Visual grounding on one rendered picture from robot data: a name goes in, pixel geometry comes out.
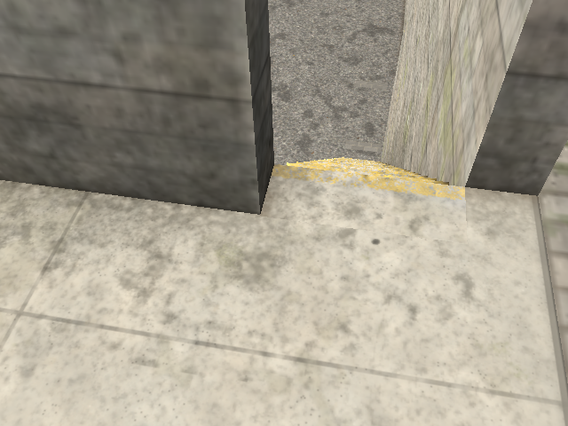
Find stairs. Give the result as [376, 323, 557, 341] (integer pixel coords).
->
[287, 157, 449, 185]

